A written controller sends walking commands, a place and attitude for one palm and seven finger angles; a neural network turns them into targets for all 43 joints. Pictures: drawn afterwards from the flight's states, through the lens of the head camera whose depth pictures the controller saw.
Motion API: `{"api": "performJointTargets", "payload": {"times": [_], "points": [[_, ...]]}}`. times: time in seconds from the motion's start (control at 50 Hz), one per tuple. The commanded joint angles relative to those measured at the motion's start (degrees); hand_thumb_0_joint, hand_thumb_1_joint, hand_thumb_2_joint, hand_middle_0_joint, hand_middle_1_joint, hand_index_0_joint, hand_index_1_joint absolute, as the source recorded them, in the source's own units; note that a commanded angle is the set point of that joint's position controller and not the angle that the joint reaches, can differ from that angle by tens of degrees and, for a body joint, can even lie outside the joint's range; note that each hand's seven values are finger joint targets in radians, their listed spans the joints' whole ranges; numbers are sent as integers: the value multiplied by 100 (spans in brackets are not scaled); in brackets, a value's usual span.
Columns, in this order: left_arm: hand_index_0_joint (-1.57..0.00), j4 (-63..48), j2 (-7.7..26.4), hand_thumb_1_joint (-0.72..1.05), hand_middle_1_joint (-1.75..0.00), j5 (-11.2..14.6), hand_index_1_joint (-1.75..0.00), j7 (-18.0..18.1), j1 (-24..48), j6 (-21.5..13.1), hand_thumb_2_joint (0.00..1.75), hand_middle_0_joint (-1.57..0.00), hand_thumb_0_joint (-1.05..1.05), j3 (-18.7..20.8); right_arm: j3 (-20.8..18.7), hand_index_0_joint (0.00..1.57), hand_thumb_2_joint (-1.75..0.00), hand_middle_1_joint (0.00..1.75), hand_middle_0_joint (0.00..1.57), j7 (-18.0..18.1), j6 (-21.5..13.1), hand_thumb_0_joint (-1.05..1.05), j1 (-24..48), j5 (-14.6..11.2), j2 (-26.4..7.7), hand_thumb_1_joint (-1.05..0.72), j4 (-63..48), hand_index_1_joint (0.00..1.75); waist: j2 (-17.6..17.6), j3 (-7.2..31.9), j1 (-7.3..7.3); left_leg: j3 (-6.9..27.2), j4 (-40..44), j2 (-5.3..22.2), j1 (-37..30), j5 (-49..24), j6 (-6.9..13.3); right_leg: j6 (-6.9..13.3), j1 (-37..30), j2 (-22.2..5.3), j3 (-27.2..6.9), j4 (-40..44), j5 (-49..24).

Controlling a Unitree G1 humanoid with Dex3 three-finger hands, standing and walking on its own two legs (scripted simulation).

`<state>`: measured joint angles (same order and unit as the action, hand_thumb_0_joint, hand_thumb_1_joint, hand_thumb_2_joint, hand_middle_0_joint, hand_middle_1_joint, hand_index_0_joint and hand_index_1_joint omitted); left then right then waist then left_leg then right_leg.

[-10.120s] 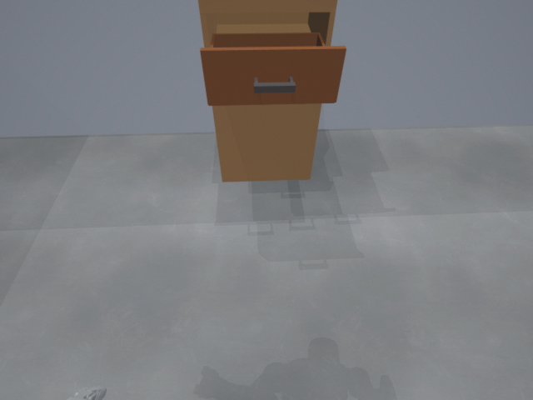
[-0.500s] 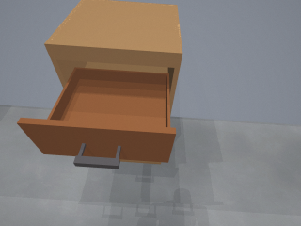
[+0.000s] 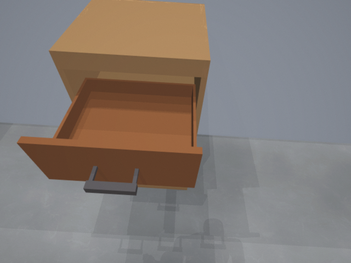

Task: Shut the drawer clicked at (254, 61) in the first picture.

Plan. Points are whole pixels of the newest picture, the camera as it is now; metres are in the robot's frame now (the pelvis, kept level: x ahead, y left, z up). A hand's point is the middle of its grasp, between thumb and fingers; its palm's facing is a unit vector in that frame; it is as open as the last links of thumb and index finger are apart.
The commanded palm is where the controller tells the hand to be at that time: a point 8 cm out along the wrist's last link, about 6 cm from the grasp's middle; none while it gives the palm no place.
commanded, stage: raise the hand and make a fist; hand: left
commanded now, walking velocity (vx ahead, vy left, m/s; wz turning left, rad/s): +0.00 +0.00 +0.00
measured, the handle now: (113, 179) +0.31 +0.18 -0.03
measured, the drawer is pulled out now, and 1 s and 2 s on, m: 0.29 0.29 0.29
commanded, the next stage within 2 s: bring the fist close to the handle in 1.82 s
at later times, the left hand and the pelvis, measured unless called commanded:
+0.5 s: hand out of the picture +0.11 +0.14 -0.01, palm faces +0.09 -0.99 -0.06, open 5.1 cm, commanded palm +0.09 +0.20 -0.01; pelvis -0.06 -0.05 -0.08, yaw +4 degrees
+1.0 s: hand out of the picture +0.12 +0.14 +0.03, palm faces +0.02 -1.00 -0.02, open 3.1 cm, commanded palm +0.08 +0.19 +0.04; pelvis -0.04 -0.02 -0.05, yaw +2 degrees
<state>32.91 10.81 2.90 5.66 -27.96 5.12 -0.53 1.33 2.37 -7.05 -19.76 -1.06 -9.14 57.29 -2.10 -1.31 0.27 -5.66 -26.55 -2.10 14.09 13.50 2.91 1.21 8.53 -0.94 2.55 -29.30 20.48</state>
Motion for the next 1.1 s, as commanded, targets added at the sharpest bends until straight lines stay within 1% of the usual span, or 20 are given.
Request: {"api": "performJointTargets", "payload": {"times": [0.0,0.02,0.04,0.06,0.1,0.12,0.14,0.16,0.18,0.22,0.24,0.26,0.32,0.4,0.48,0.56,0.66,0.7,0.86,1.08], "points": [[-30,-4012,-662,90,-41,531,-41,122,631,-832,90,-30,0,-839,-335,20,-90,30,20,69,-1256,0,510,-169,-1106,-90,-1575,30,434,346,-331,1080,75,644,-641,-1784,-220,-55,1705,72,292,-452,-55],[-32,-3922,-228,90,-43,444,-43,53,669,-1071,90,-32,0,-449,-432,20,-90,30,20,54,-1288,0,514,-58,-1325,-90,-1704,30,-40,410,-470,1054,-333,499,-253,-1001,-135,-40,1879,103,336,-202,-290],[-34,-3747,-281,90,-45,443,-45,-75,418,-1341,90,-34,0,-412,-444,20,-90,30,20,39,-1283,0,589,43,-1335,-90,-1952,30,-484,353,-529,1034,-702,380,137,-647,-105,-40,2108,115,384,-156,-503],[-36,-3431,-361,90,-47,480,-47,-255,-157,-1624,90,-36,0,-297,-505,20,-90,30,20,-23,-1272,0,656,62,-1310,-90,-2129,30,-550,564,-369,943,-981,304,351,-769,-132,-23,2132,133,389,-314,-629],[-40,-2811,-624,90,-52,682,-52,-804,-1275,-2322,90,-40,0,-143,-580,20,-90,30,20,-110,-1140,0,1048,112,-1235,-90,-2468,30,-1436,768,-5,813,-1485,299,1173,-841,-227,-50,2477,195,436,-1031,-1012],[-42,-2743,-563,90,-54,827,-54,-1149,-1375,-2722,90,-42,0,38,-612,20,-90,30,20,-154,-1061,0,1225,90,-1224,-90,-2585,30,-1484,795,88,728,-1710,258,1636,-641,-274,-56,2625,177,375,-1323,-1085],[-44,-2788,-376,90,-56,943,-56,-1497,-1451,-3137,90,-44,0,328,-657,20,-90,30,20,-216,-995,0,1358,79,-1202,-90,-2727,30,-1275,949,218,659,-1919,201,2008,-457,-315,-37,2688,137,286,-1577,-1119],[-46,-2745,52,90,-58,957,-58,-1726,-1408,-3509,90,-46,0,756,-688,20,-90,30,20,-276,-936,0,1395,44,-1183,-90,-2765,30,-683,1018,318,604,-2119,186,2256,-374,-347,19,2738,74,120,-1791,-1166],[-48,-3434,224,90,-60,983,-60,-1978,-846,-3961,90,-48,0,740,-671,20,-90,30,20,-318,-920,0,1492,60,-1170,-90,-2987,30,-87,1357,267,556,-2346,161,2333,-304,-317,34,2867,46,-3,-2048,-1083],[-52,-3957,664,90,-65,970,-65,-1956,-728,-4197,90,-52,0,1189,-686,20,-90,30,20,-270,-794,0,1591,55,-1082,-90,-3352,30,521,1789,329,411,-2592,176,2296,-107,-222,70,2982,75,-195,-2172,-547],[-54,-4346,632,90,-67,1005,-67,-1894,-387,-4162,90,-54,0,1112,-652,20,-90,30,20,-231,-729,0,1589,35,-1048,-90,-3510,30,720,1850,252,427,-2645,175,2303,95,-185,74,3101,80,-244,-2162,-208],[-56,-4508,816,90,-69,1010,-69,-1770,-115,-4058,90,-56,0,1254,-650,20,-90,30,20,-181,-644,0,1515,12,-1053,-90,-3512,30,624,1680,166,478,-2724,200,2474,406,-167,39,3239,60,-438,-2000,238],[-62,-5122,605,90,-75,1166,-75,-1622,493,-3907,90,-62,0,944,-511,20,-90,30,20,-12,-562,0,1407,-73,-985,-90,-3742,30,520,1370,-162,560,-2933,231,2653,1091,-99,-53,3508,-16,-916,-1442,1492],[-70,-5333,711,90,-84,1169,-84,-1821,1253,-3781,90,-70,0,579,-362,20,-90,30,20,171,-682,0,1171,-96,-1036,-90,-3643,30,498,1165,-459,651,-3182,305,2674,1208,-51,-126,3581,-88,-1261,-966,2022],[-78,-4636,889,90,-93,1287,-93,-2184,856,-3180,90,-78,0,820,-269,20,-90,30,20,241,-764,0,1154,-160,-1108,-90,-3502,30,338,1211,-329,768,-3022,298,2699,961,-47,-354,3023,-203,-1333,-881,1152],[-86,-4241,1140,90,-101,1426,-101,-2145,-30,-2579,90,-86,0,1601,-309,20,-90,30,20,262,-679,0,1344,-169,-1022,-90,-3445,30,34,1455,80,819,-2703,265,2533,467,-95,-543,2180,-350,-1288,-915,-122],[-96,-4723,849,90,-112,1452,-112,-1973,-526,-2802,90,-96,0,1590,-399,20,-90,30,20,187,-706,0,1296,-136,-941,-90,-3358,30,-248,1463,125,789,-2359,259,2196,-122,-106,-604,1794,-317,-881,-1181,-1784],[-100,-4995,572,90,-117,1409,-117,-1987,-653,-3006,90,-100,0,1209,-433,20,-90,30,20,126,-801,0,1204,-137,-960,-90,-3385,30,-140,1416,42,742,-2277,246,1970,-245,-84,-550,1981,-238,-679,-1243,-1848],[-116,-5805,532,90,-134,1192,-134,-1730,-1040,-3467,90,-116,0,782,-519,20,-90,30,20,29,-1004,0,1130,-120,-1059,-90,-3410,30,284,1518,-22,700,-2134,265,1459,-302,-14,-178,2478,37,-184,-1384,-879],[-138,-6483,222,90,-158,834,-158,-1289,-1304,-2682,90,-138,0,133,-344,20,-90,30,20,-60,-607,0,1160,-150,-994,-90,-3946,30,371,1345,-1,852,-1713,384,1180,16,-36,-27,2552,192,209,-1424,-265]]}}
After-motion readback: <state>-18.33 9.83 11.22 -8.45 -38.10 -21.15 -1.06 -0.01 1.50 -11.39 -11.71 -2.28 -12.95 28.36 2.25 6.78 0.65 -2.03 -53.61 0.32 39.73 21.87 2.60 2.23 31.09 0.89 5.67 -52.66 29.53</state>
